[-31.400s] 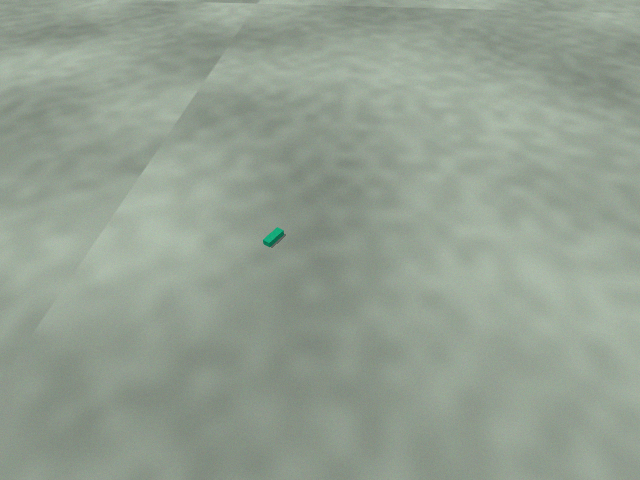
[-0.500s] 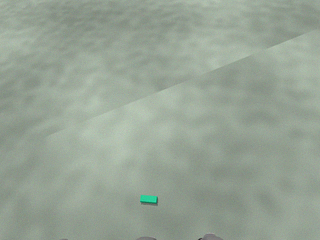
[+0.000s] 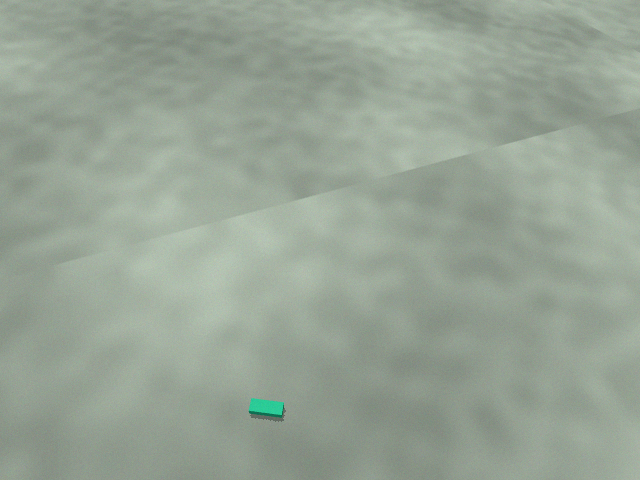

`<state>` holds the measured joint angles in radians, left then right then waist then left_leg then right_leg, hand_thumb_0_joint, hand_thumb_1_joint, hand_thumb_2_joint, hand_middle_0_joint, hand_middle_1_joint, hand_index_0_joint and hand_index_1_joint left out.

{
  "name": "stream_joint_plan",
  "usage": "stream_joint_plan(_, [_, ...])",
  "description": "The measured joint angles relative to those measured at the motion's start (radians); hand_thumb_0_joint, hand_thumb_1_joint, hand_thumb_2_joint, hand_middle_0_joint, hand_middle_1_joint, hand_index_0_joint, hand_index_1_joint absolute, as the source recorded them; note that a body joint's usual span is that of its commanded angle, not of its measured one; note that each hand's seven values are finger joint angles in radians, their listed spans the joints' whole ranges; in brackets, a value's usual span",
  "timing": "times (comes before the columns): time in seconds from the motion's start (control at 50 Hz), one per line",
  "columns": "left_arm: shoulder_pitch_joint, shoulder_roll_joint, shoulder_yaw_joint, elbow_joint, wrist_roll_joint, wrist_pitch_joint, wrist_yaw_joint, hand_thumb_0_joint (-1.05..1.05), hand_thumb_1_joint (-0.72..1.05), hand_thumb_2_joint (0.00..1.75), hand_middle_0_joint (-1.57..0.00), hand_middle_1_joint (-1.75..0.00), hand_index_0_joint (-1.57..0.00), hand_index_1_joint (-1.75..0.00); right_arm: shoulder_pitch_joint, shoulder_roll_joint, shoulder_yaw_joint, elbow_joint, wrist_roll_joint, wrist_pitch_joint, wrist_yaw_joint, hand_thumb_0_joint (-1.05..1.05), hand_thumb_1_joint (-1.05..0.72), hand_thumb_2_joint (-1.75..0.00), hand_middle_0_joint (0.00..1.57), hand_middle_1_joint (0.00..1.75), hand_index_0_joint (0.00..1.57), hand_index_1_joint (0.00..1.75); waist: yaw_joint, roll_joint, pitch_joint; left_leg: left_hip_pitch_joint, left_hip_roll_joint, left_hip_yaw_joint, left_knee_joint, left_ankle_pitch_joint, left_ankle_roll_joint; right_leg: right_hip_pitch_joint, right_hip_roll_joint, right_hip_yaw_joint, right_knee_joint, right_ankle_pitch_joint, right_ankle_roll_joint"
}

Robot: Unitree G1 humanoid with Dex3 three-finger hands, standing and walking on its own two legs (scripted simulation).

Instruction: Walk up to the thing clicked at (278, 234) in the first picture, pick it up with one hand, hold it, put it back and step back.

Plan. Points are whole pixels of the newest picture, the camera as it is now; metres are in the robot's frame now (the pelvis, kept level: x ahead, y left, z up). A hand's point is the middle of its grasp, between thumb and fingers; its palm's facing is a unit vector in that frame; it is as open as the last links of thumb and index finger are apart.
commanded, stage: walk up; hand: left
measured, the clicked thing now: (266, 407) +0.45 +0.16 -0.75
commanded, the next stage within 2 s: stand in 1.16 s
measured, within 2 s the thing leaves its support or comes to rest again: neither
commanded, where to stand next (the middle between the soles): +0.05 -0.05 m, yaw -4 degrees
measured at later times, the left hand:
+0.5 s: hand out of the picture +0.08 +0.25 -0.14, palm faces -0.03 -0.94 -0.33, open 7.4 cm
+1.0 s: hand out of the picture +0.10 +0.24 -0.14, palm faces -0.05 -0.94 -0.33, open 7.4 cm
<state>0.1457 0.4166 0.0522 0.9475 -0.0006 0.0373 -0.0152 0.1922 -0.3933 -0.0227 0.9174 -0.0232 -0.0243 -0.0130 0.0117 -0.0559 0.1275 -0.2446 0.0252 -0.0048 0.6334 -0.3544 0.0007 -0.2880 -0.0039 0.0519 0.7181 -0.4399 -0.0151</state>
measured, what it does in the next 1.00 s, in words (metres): steps on the spot: right foot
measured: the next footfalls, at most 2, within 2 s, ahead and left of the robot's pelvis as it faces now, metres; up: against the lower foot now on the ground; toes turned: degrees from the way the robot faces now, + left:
right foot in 0.02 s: +0.03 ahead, -0.14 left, +0.00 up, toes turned +0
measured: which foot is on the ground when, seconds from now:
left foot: down 0.00-1.00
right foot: up 0.00-0.00, down 0.02-1.00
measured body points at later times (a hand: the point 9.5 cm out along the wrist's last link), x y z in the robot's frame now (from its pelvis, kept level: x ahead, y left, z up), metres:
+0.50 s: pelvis -0.01 -0.01 +0.01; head -0.01 -0.01 +0.46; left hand +0.08 +0.29 -0.11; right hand +0.06 -0.31 -0.11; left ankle +0.00 +0.12 -0.73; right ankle -0.01 -0.14 -0.73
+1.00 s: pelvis +0.00 -0.01 +0.02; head +0.00 -0.01 +0.47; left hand +0.10 +0.29 -0.11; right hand +0.07 -0.31 -0.11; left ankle +0.00 +0.12 -0.73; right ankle -0.01 -0.14 -0.73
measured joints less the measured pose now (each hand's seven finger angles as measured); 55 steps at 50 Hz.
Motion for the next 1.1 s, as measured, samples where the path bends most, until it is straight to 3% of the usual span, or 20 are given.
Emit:
stream_joint_plan(0.04, [0.0,-0.012,-0.003,0.026,0.006,-0.013,0.005,0.0,0.91,0.9,-0.2,-0.3,-0.2,-0.3,-0.024,-0.015,-0.002,-0.009,0.007,0.005,0.0,0.01,-0.9,-0.9,0.21,0.3,0.2,0.3,0.001,0.025,0.015,-0.016,0.014,0.009,0.039,-0.017,-0.006,0.056,0.005,-0.017,-0.122,0.111,0.012])
stream_joint_plan(0.08, [-0.004,-0.039,-0.014,0.049,0.015,-0.026,0.007,0.0,0.91,0.9,-0.2,-0.3,-0.2,-0.3,-0.043,-0.027,-0.006,-0.005,0.021,0.016,-0.003,0.01,-0.91,-0.9,0.2,0.3,0.2,0.3,-0.014,0.081,0.031,-0.023,0.037,-0.017,0.068,-0.018,-0.006,0.079,0.029,-0.04,-0.149,0.137,0.029])
stream_joint_plan(0.14, [0.017,-0.049,-0.03,0.057,0.017,-0.037,-0.001,0.0,0.91,0.9,-0.2,-0.3,-0.2,-0.3,-0.044,-0.014,0.001,0.012,0.027,0.02,-0.002,0.01,-0.91,-0.9,0.2,0.3,0.2,0.3,-0.01,0.078,0.003,-0.004,0.005,-0.013,0.023,-0.019,0.009,0.066,0.005,-0.027,-0.12,0.119,0.033])
stream_joint_plan(0.2, [0.016,-0.053,-0.036,0.073,0.011,-0.029,-0.006,0.0,0.9,0.9,-0.2,-0.3,-0.2,-0.3,-0.037,0.008,0.008,0.042,0.023,0.008,0.009,0.01,-0.91,-0.9,0.2,0.3,0.2,0.3,-0.01,0.063,-0.025,0.03,-0.022,-0.001,-0.036,0.04,-0.004,0.072,-0.024,-0.015,-0.112,0.113,0.042])
stream_joint_plan(0.34, [-0.007,-0.048,-0.035,0.101,0.008,-0.043,-0.01,0.0,0.9,0.9,-0.2,-0.3,-0.2,-0.3,-0.036,0.049,0.03,0.104,0.013,0.006,0.029,0.01,-0.91,-0.9,0.2,0.3,0.2,0.3,-0.006,0.058,-0.069,0.066,-0.013,0.001,-0.119,0.082,-0.012,0.107,-0.016,-0.015,-0.196,0.161,0.036])
stream_joint_plan(0.64, [-0.046,-0.061,-0.041,0.159,0.005,-0.047,-0.005,0.0,0.91,0.9,-0.2,-0.3,-0.2,-0.3,-0.051,0.023,0.02,0.179,0.016,-0.002,0.02,0.01,-0.91,-0.9,0.2,0.3,0.2,0.3,-0.021,0.046,-0.071,0.115,-0.005,0.014,-0.233,0.132,-0.016,0.151,-0.01,-0.004,-0.311,0.218,0.038])
stream_joint_plan(1.1, [-0.058,-0.067,-0.042,0.186,0.01,-0.045,0.001,0.0,0.91,0.9,-0.2,-0.3,-0.2,-0.3,-0.092,0.042,0.014,0.193,0.017,0.005,0.021,0.01,-0.91,-0.9,0.2,0.3,0.2,0.3,-0.018,0.058,-0.07,0.148,0.0,0.029,-0.276,0.145,-0.018,0.173,-0.006,0.011,-0.346,0.232,0.038])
